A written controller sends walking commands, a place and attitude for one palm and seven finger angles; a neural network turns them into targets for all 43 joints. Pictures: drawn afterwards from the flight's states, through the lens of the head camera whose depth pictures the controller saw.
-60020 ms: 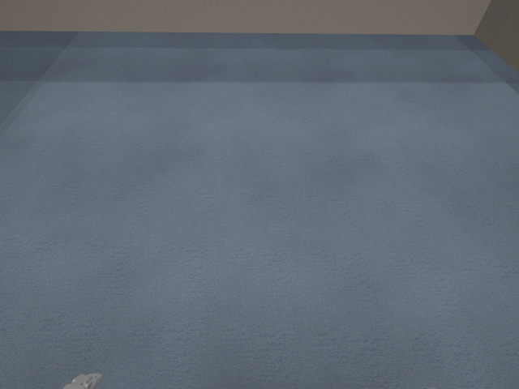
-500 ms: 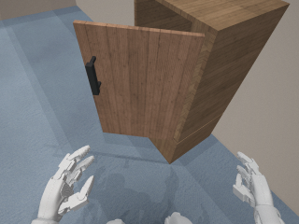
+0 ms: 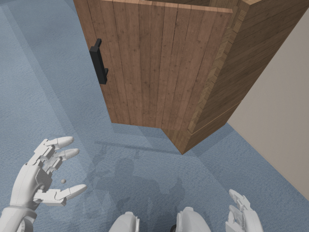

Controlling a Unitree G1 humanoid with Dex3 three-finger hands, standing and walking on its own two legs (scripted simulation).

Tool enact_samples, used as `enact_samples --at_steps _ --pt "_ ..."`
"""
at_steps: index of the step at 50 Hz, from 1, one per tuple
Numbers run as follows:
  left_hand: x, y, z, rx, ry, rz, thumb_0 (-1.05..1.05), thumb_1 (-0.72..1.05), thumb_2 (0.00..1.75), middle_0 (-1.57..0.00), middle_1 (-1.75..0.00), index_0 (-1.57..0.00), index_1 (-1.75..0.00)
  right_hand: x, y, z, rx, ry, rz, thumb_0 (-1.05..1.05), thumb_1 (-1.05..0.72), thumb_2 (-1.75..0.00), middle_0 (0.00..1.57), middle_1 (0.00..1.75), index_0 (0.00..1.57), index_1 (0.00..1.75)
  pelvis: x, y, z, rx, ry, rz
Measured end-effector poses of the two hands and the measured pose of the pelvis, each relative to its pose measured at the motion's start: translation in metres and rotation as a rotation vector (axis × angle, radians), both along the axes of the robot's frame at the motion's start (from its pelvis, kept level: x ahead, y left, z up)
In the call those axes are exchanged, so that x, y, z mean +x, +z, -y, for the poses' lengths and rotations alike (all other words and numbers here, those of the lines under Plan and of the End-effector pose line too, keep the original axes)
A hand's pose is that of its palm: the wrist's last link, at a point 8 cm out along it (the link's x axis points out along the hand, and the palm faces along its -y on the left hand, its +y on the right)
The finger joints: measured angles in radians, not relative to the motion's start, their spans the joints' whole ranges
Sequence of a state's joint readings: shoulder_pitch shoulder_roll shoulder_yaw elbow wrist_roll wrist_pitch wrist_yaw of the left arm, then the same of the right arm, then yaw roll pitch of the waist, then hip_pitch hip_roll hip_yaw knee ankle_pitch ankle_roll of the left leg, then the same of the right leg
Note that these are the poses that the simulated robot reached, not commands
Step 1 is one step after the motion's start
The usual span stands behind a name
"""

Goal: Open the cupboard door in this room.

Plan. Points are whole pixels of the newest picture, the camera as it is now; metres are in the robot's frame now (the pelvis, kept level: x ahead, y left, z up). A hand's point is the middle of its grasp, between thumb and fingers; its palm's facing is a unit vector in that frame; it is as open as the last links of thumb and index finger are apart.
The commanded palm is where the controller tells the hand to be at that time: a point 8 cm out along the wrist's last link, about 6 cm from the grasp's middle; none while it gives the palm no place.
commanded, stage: raise the hand with hooked fingers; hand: left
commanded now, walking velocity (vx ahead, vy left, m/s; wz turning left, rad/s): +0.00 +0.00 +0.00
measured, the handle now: (100, 62) +0.57 +0.20 +0.06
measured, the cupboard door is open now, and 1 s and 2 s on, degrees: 48 48 48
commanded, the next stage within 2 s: move the hooked fingers beside the handle in 1.22 s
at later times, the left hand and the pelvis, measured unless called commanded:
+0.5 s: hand (42, 160) +0.26 +0.26 +0.06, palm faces -0.04 -1.00 -0.06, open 13.8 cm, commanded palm +0.24 +0.31 +0.07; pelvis +0.01 +0.01 +0.01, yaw +0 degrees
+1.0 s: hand (42, 144) +0.29 +0.27 +0.07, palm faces -0.06 -1.00 -0.04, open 14.0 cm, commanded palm +0.27 +0.32 +0.07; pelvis +0.00 +0.00 +0.02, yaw -1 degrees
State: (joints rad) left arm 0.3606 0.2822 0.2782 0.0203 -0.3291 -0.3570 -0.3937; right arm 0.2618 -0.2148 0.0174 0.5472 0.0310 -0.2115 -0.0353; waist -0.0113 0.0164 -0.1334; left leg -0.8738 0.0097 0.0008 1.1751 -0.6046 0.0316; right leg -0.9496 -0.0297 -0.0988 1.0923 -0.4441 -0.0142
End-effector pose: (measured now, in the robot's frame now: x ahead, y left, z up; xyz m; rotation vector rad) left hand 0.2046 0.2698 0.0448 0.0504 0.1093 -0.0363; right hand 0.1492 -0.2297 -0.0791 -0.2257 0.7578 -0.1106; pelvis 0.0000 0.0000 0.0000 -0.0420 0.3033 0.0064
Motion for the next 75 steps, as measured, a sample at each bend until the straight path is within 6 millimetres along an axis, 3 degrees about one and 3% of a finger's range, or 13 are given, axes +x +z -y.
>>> enact_samples --at_steps 9,15,22,29,38,50,69,75 --pt "0.01 0.0 -0.015 0.001 -0.016 0.016 0.0 -0.13 0.45 -0.27 -0.96 -0.27 -0.97 0.006 0.026 0.022 -0.101 -0.004 0.044 0.02 -0.91 -0.9 0.2 0.3 0.2 0.3 0.001 0.005 -0.006 -0.005 0.002 0.013" --pt "0.019 0.007 -0.029 0.002 -0.004 0.039 -0.01 -0.27 0.39 -0.28 -1.05 -0.28 -1.06 0.02 0.038 0.013 -0.1 0.029 0.084 0.02 -0.91 -0.9 0.2 0.3 0.2 0.3 0.003 0.009 -0.008 -0.012 0.006 0.025" --pt "0.031 0.015 -0.043 0.009 -0.005 0.041 -0.01 -0.42 0.33 -0.29 -1.14 -0.29 -1.15 0.027 0.037 -0.004 -0.063 0.071 0.084 0.02 -0.91 -0.9 0.2 0.3 0.2 0.3 0.005 0.013 -0.009 -0.015 0.009 0.032" --pt "0.045 0.023 -0.056 0.01 0.001 0.045 -0.01 -0.48 0.31 -0.3 -1.18 -0.29 -1.19 0.02 0.032 -0.008 -0.046 0.074 0.049 0.02 -0.91 -0.9 0.21 0.3 0.2 0.3 0.005 0.016 -0.009 -0.014 0.008 0.035" --pt "0.066 0.03 -0.068 0.006 -0.003 0.047 -0.01 -0.49 0.3 -0.3 -1.19 -0.3 -1.2 0.001 0.029 0.008 -0.071 0.038 -0.014 0.02 -0.91 -0.9 0.21 0.3 0.2 0.3 0.005 0.019 -0.007 -0.009 0.0 0.032" --pt "0.069 0.025 -0.058 -0.01 -0.018 0.044 -0.01 -0.5 0.3 -0.3 -1.2 -0.3 -1.2 -0.014 0.033 0.024 -0.092 0.004 -0.039 0.02 -0.91 -0.9 0.2 0.3 0.2 0.3 0.004 0.021 -0.004 -0.002 -0.011 0.027" --pt "0.064 0.03 -0.054 -0.004 -0.012 0.053 -0.01 -0.5 0.3 -0.3 -1.2 -0.3 -1.2 0.0 0.03 0.016 -0.058 0.03 0.002 0.02 -0.91 -0.9 0.21 0.3 0.2 0.3 0.002 0.02 0.002 0.003 -0.007 0.034" --pt "0.079 0.027 -0.056 -0.016 0.0 0.065 -0.01 -0.5 0.3 -0.3 -1.2 -0.3 -1.2 -0.003 0.025 0.02 -0.08 0.033 -0.017 0.02 -0.91 -0.9 0.21 0.3 0.2 0.3 -0.001 0.017 0.003 0.001 0.0 0.03"
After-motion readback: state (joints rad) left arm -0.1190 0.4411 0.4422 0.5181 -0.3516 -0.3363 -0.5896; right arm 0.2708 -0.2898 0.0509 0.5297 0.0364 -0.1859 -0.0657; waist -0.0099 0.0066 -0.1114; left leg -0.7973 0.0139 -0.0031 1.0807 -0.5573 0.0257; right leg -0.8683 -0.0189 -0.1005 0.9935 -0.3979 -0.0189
